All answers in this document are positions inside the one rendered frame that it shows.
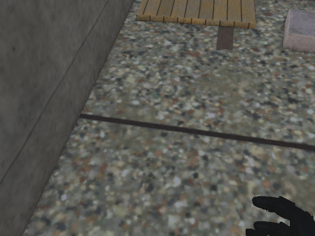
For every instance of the robot right hand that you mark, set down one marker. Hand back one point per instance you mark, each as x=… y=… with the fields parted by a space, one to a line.
x=301 y=223

